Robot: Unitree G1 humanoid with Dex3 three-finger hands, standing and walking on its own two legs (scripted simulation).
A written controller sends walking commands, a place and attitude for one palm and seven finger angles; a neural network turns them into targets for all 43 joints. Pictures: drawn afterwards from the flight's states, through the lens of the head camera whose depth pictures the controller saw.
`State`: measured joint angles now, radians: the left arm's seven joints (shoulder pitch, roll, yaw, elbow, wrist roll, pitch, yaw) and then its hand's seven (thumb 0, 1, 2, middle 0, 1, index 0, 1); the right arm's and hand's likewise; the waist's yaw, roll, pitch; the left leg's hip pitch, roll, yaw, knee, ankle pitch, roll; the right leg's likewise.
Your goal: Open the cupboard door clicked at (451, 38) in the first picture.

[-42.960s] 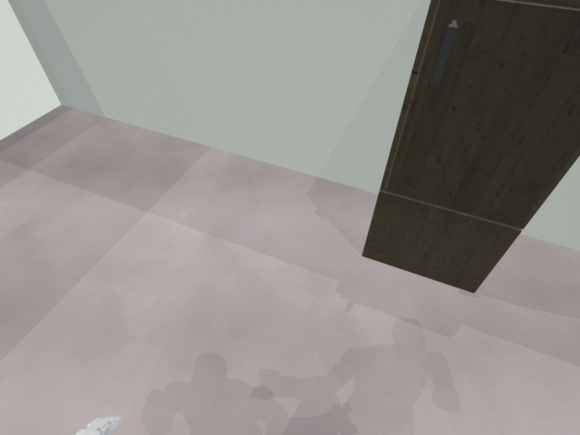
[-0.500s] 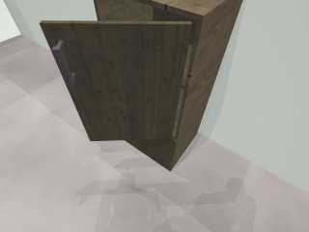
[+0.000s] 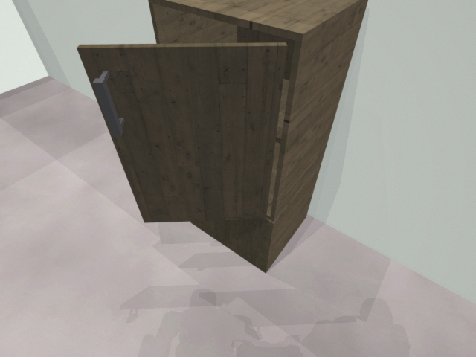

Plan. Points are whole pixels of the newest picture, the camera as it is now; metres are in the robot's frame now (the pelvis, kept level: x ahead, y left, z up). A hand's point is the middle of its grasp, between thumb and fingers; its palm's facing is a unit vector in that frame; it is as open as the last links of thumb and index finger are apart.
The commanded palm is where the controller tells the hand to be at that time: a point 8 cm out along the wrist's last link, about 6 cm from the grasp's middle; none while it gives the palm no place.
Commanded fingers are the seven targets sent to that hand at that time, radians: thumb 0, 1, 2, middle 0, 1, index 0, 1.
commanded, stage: look again from close up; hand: left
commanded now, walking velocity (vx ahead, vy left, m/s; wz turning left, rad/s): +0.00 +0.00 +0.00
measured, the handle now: (111, 104) +0.58 +0.32 +0.14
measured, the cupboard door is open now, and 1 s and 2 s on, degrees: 39 39 39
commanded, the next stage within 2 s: shuffle to correct the standing spot in 0.18 s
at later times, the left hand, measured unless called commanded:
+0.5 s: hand out of the picture +0.00 +0.22 -0.17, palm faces +0.05 -0.97 -0.24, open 7.4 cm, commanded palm none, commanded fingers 0.00 0.90 0.90 -0.20 -0.30 -0.20 -0.30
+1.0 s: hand out of the picture +0.10 +0.25 -0.16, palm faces +0.17 -0.97 -0.19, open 7.2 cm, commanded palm none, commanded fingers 0.00 0.90 0.90 -0.20 -0.30 -0.20 -0.30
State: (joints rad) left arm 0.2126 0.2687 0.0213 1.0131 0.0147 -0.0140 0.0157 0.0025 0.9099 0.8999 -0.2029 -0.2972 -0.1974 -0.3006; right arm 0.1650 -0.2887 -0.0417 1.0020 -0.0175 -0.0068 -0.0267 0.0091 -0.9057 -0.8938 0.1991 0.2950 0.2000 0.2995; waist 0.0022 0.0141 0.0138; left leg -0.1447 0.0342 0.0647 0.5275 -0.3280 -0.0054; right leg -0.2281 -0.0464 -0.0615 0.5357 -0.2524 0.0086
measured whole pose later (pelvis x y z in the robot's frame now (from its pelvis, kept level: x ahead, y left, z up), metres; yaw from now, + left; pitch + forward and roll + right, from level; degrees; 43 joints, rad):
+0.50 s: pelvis -0.02 +0.01 +0.00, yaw +2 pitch -2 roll -1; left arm 0.26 0.23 0.02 1.04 0.02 0.02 0.01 0.00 0.91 0.90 -0.20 -0.30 -0.20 -0.30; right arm 0.31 -0.24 -0.02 1.09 -0.02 0.04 0.00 0.01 -0.91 -0.89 0.20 0.29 0.20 0.30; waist -0.01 0.00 0.02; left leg -0.23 0.02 0.06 0.57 -0.38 0.01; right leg -0.25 -0.07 -0.09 0.47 -0.19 0.02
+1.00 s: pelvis +0.04 +0.07 +0.00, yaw +6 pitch -2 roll -2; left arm 0.23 0.12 0.05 0.97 0.02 -0.06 0.03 0.00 0.94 0.90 -0.20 -0.30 -0.20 -0.30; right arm 0.36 -0.15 -0.04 1.10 -0.02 0.01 -0.01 0.01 -0.90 -0.89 0.20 0.30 0.20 0.30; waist -0.01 0.06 0.05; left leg -0.35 -0.01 0.05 0.95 -0.45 0.04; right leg -0.22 -0.05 -0.15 0.52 -0.27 0.00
